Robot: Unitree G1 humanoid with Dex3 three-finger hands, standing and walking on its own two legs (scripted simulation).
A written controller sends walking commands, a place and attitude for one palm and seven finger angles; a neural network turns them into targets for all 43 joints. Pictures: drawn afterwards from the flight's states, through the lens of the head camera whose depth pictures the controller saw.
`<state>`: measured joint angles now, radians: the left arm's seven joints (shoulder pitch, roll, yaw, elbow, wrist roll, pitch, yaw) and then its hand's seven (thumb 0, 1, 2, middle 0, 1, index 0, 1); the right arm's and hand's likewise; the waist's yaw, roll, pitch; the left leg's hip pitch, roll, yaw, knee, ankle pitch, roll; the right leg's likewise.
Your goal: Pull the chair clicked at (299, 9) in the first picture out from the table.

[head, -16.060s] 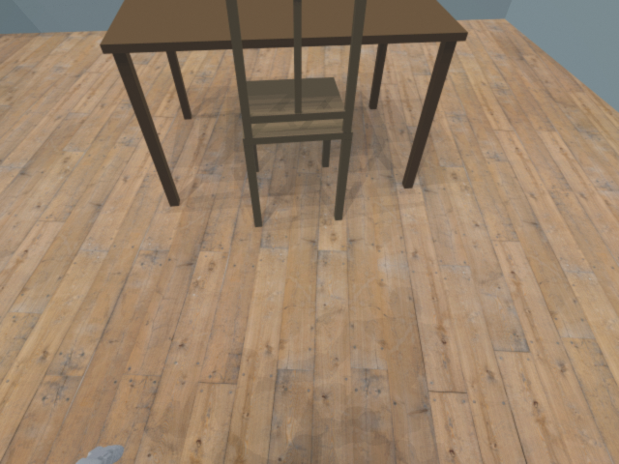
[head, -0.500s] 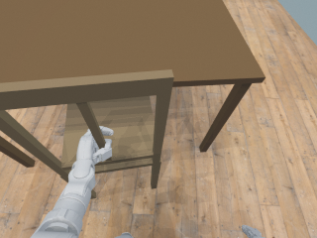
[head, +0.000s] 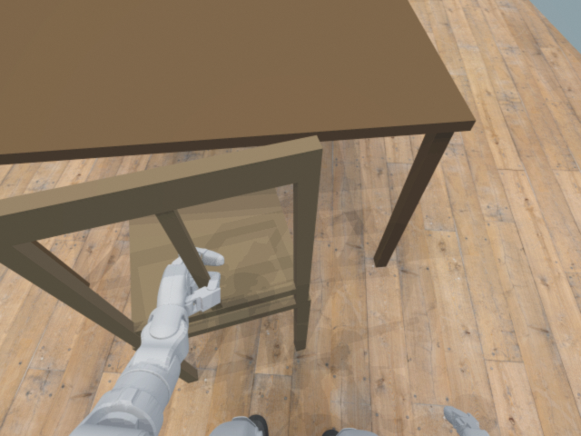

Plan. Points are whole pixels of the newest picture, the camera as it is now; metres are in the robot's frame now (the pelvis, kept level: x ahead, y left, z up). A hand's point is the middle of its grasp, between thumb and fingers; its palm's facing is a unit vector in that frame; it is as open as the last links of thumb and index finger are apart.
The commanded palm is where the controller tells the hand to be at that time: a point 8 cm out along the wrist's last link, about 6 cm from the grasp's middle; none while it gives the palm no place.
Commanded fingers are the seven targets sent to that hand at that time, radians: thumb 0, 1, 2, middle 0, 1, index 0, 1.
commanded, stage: step backward, pulling the chair out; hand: left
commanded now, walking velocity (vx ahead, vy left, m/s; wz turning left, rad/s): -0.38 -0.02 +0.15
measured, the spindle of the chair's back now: (197, 268) +0.36 +0.15 -0.04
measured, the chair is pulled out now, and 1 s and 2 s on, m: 0.14 0.18 0.32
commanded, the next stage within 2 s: none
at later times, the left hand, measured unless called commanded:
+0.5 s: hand (216, 310) +0.30 +0.12 -0.07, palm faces +0.03 -0.99 -0.16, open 5.2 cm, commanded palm +0.28 +0.17 -0.06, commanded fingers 0.00 0.90 0.90 -0.50 -1.45 -0.50 -1.45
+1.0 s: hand (214, 316) +0.29 +0.12 -0.07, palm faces +0.00 -0.99 -0.16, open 5.3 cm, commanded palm +0.26 +0.17 -0.06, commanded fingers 0.00 0.90 0.90 -0.50 -1.45 -0.50 -1.45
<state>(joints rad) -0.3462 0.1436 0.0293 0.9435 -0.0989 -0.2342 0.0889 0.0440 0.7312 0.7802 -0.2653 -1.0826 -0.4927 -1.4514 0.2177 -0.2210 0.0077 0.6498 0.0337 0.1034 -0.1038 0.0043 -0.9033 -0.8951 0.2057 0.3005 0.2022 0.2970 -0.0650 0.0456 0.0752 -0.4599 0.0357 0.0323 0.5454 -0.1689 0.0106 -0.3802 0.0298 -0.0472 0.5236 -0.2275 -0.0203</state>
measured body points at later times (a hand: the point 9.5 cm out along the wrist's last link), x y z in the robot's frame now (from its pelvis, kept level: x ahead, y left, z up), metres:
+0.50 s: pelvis -0.03 -0.01 -0.01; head +0.03 -0.02 +0.44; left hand +0.29 +0.17 -0.05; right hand +0.06 -0.26 -0.14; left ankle +0.07 +0.11 -0.73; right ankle +0.02 -0.11 -0.73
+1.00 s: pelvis -0.05 -0.01 +0.00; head +0.04 -0.01 +0.44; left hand +0.29 +0.17 -0.05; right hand +0.08 -0.24 -0.13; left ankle +0.00 +0.12 -0.73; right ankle +0.00 -0.12 -0.73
